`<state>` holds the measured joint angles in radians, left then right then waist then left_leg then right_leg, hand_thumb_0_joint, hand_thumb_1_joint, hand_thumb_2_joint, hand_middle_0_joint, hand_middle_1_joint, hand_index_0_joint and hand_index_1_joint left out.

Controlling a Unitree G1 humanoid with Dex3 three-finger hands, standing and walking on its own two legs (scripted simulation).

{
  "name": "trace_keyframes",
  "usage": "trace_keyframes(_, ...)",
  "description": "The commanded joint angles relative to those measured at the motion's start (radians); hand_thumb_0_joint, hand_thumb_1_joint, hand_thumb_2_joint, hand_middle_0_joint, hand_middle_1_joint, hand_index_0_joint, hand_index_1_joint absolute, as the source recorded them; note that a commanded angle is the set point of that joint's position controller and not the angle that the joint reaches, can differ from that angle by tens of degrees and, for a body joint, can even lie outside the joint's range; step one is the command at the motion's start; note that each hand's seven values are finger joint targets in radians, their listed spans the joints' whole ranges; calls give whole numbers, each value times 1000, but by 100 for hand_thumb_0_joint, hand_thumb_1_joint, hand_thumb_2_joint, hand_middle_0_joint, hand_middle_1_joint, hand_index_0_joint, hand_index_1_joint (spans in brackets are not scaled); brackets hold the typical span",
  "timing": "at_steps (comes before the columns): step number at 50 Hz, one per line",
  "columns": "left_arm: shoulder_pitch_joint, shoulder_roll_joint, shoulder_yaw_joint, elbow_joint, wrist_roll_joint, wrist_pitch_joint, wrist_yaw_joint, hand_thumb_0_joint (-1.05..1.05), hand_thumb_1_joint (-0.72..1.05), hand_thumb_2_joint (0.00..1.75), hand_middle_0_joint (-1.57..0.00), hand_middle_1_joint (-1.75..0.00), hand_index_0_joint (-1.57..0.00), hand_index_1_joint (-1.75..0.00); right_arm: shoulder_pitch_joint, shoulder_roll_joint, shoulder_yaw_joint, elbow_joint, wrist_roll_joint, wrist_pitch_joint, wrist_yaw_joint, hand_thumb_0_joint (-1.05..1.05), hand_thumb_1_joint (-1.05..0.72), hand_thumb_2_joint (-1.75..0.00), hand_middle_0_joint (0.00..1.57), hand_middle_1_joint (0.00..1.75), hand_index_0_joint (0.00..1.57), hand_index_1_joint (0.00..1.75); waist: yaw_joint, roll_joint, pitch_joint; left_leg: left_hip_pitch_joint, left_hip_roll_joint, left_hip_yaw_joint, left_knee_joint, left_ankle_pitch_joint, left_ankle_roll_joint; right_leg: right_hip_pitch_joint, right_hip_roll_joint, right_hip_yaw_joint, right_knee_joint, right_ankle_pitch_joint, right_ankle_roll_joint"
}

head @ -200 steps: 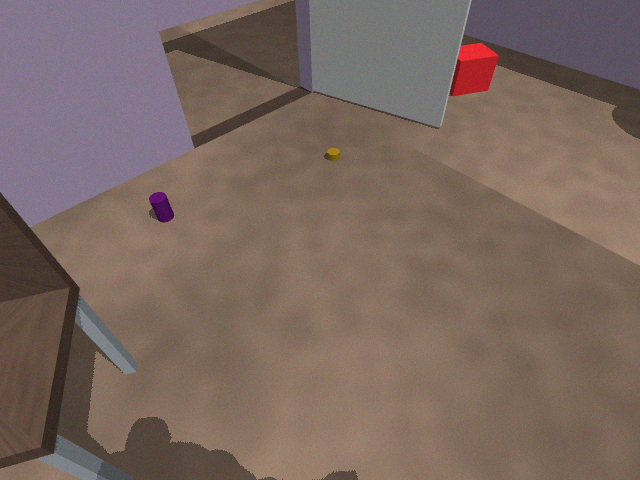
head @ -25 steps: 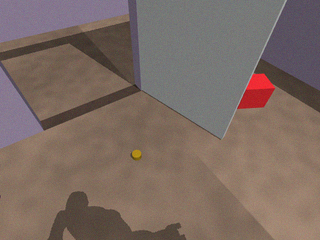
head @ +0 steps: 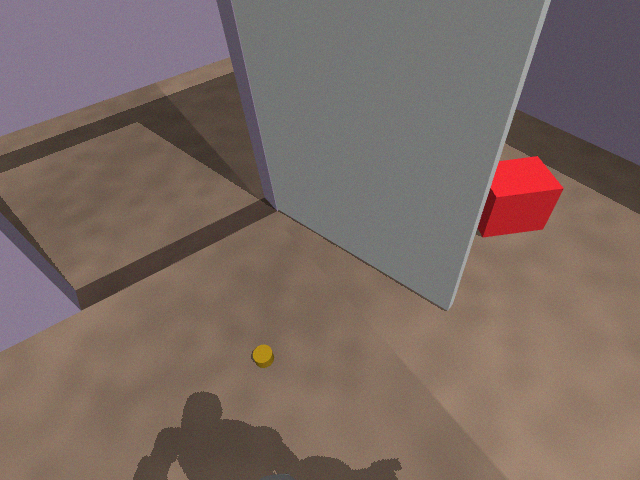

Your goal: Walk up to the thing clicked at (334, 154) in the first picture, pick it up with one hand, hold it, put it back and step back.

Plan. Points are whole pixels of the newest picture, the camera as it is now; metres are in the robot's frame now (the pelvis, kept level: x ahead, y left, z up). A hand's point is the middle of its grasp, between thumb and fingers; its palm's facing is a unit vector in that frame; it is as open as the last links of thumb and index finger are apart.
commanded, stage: walk up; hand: left
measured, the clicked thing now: (263, 356) +0.64 +0.29 -0.74
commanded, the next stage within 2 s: stand in 1.84 s
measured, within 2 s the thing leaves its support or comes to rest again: neither
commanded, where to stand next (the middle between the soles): +0.20 +0.03 m, yaw +2 degrees
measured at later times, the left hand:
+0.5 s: hand out of the picture +0.15 +0.27 -0.15, palm faces -0.01 -0.92 -0.39, open 7.4 cm
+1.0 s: hand (167, 432) +0.24 +0.27 -0.14, palm faces +0.01 -0.93 -0.37, open 7.4 cm
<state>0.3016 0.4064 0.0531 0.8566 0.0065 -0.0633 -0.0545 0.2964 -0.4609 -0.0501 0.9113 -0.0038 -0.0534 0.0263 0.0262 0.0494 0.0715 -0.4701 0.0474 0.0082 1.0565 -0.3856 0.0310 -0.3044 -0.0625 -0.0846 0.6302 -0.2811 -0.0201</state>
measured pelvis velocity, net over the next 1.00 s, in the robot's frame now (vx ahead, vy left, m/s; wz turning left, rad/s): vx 0.14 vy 0.01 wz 0.04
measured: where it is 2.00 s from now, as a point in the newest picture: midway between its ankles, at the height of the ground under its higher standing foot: outside the picture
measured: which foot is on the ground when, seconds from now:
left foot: up 0.00-0.24, down 0.26-1.00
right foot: down 0.00-0.28, up 0.30-0.50, down 0.52-1.00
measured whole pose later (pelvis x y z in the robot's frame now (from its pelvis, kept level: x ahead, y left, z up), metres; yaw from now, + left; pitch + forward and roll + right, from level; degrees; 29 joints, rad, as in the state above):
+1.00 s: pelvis +0.14 +0.01 +0.01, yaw +2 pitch -2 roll +0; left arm 0.08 0.38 -0.02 1.06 -0.01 -0.03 0.01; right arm 0.09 -0.36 0.01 1.10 0.00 0.00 0.02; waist 0.00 0.00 0.07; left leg -0.24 0.01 0.02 0.53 -0.25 0.01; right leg -0.22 -0.06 -0.03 0.51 -0.25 0.04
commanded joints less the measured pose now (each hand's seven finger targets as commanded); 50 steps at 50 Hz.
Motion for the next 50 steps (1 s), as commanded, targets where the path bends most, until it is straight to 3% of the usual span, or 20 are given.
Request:
trace_keyframes(1, 45, 289, 83, -58, 0, -34, 24, 0, 90, 90, -20, -30, -20, -30, 37, -160, -58, -68, -9, -14, 18, 0, -90, -90, 20, 30, 20, 30, 8, -223, 8, -103, 45, -14, -129, 62, -18, 76, -225, 259, -363, -43, -206)
trace_keyframes(3, 69, 295, 81, -61, 0, -40, 29, 0, 90, 90, -20, -30, -20, -30, -24, -150, -58, -92, -16, -7, 24, 0, -90, -90, 20, 30, 20, 30, 28, -195, 10, -118, 49, -19, -202, 88, -19, 109, -243, 261, -368, -31, -210)
trace_keyframes(8, 51, 267, 46, -67, -3, -32, 48, 0, 90, 90, -20, -30, -20, -30, -74, -91, -38, -105, -8, -7, 14, 0, -90, -90, 20, 30, 20, 30, 13, -165, -52, 81, -7, 46, -373, 185, -6, 105, -218, 109, -176, 559, -171)
trace_keyframes(10, 23, 263, 38, -62, -12, -18, 56, 0, 90, 90, -20, -30, -20, -30, -35, -85, -38, -84, -3, -10, 5, 0, -90, -90, 20, 30, 20, 30, -21, -148, -82, 211, -40, 72, -501, 307, 14, 81, -172, 53, -53, 573, -125)
trace_keyframes(11, 15, 243, 26, -66, -18, -16, 60, 0, 90, 90, -20, -30, -20, -30, 1, -110, -46, -71, -7, -12, -3, 0, -90, -90, 20, 30, 20, 30, -48, -107, -109, 305, -53, 69, -534, 356, 37, 45, -135, 23, 38, 549, -91)
trace_keyframes(12, 26, 202, 9, -77, -22, -15, 61, 0, 90, 90, -20, -30, -20, -30, 60, -167, -63, -60, -12, -14, -13, 0, -90, -90, 20, 30, 20, 30, -75, -4, -160, 430, 27, -34, -546, 477, 76, -36, -90, 3, 170, 423, -47)
trace_keyframes(14, 93, 211, 19, -75, -20, 3, 64, 0, 90, 90, -20, -30, -20, -30, 116, -307, -106, -89, 12, -13, -13, 0, -90, -90, 20, 30, 20, 30, -95, 156, -221, 559, 372, -565, -694, 273, 305, -299, 47, 19, 510, -318, -12)
trace_keyframes(15, 49, 244, 22, -52, -8, 12, 70, 0, 90, 90, -20, -30, -20, -30, 90, -278, -106, -80, 19, -6, -15, 0, -90, -90, 20, 30, 20, 30, -84, 46, -148, 421, 362, -543, -721, 167, 306, -295, 8, 96, 547, -320, -14)
trace_keyframes(18, 96, 241, 29, -5, -8, 13, 58, 0, 90, 90, -20, -30, -20, -30, -69, -224, -75, -116, 5, 1, -19, 0, -90, -90, 20, 30, 20, 30, -17, 92, -38, 181, 218, -269, -723, 25, 203, -188, -40, 96, 367, -217, -18)
trace_keyframes(23, 124, 175, 33, 56, 3, 3, 66, 0, 90, 90, -20, -30, -20, -30, -153, -190, -49, -118, -11, 27, -9, 0, -90, -90, 20, 30, 20, 30, 5, 133, -75, 26, 171, -166, -617, 79, 178, 62, 33, 22, 82, -33, 10)
trace_keyframes(25, 126, 191, 39, 69, 15, -10, 80, 0, 90, 90, -20, -30, -20, -30, -178, -121, -24, -120, 1, 45, -9, 0, -90, -90, 20, 30, 20, 30, 31, 30, -104, -23, 118, -114, -464, 50, 110, 162, 40, 58, -79, 51, 3)
trace_keyframes(26, 88, 236, 48, 54, 28, -20, 86, 0, 90, 90, -20, -30, -20, -30, -149, -61, -6, -114, 7, 51, -10, 0, -90, -90, 20, 30, 20, 30, 25, -123, -69, -65, 48, -57, -326, 9, 56, 127, -79, 254, -227, -49, -31)
trace_keyframes(27, -6, 317, 53, 12, 33, -32, 90, 0, 90, 90, -20, -30, -20, -30, -137, -34, 3, -112, 5, 56, -13, 0, -90, -90, 20, 30, 20, 30, -14, -228, -32, -97, -45, -26, -236, -94, -2, 34, -302, 592, -371, -132, -120)
trace_keyframes(28, -76, 358, 58, 12, 23, -24, 90, 0, 90, 90, -20, -30, -20, -30, -163, -124, -28, -85, -4, 62, -25, 0, -90, -90, 20, 30, 20, 30, -9, -199, -4, -6, 5, -71, -156, -152, -5, -90, -365, 603, -350, -105, -218)
trace_keyframes(31, -120, 270, 32, 24, 17, -24, 86, 0, 90, 90, -20, -30, -20, -30, -127, -122, -25, -20, 10, 47, -21, 0, -90, -90, 20, 30, 20, 30, -37, -181, -54, 67, 12, -38, -294, -58, 4, 12, -213, 346, -201, 170, -144)
trace_keyframes(33, -141, 249, 18, 33, 7, -16, 78, 0, 90, 90, -20, -30, -20, -30, -88, -115, -24, 20, 5, 30, -21, 0, -90, -90, 20, 30, 20, 30, -56, -187, -117, 234, 2, -25, -475, 183, 5, -4, -152, 225, -94, 340, -98)
trace_keyframes(34, -132, 223, 8, 38, -1, -13, 76, 0, 90, 90, -20, -30, -20, -30, -94, -136, -29, 28, 0, 25, -24, 0, -90, -90, 20, 30, 20, 30, -48, -147, -151, 300, 36, -77, -495, 349, 18, -20, -120, 187, -55, 355, -63)
trace_keyframes(36, -108, 195, -1, 61, -14, -3, 76, 0, 90, 90, -20, -30, -20, -30, -190, -186, -31, 19, 8, 19, -22, 0, -90, -90, 20, 30, 20, 30, -1, -52, -161, 230, 124, -202, -536, 346, 77, 38, -15, 104, -48, 138, -2)
trace_keyframes(41, -179, 225, -3, 109, -9, -3, 78, 0, 90, 90, -20, -30, -20, -30, -202, -137, -4, 85, 9, 31, -19, 0, -90, -90, 20, 30, 20, 30, -24, -53, -139, 241, 49, -95, -542, 293, 25, 84, -94, 170, -141, 187, -42)
trace_keyframes(50, -236, 183, -25, 191, -13, 12, 70, 0, 90, 90, -20, -30, -20, -30, -287, -135, 8, 147, 5, 28, -17, 0, -90, -90, 20, 30, 20, 30, -2, 12, -108, 246, 95, -137, -714, 256, 22, 163, -47, 109, -218, 132, 1)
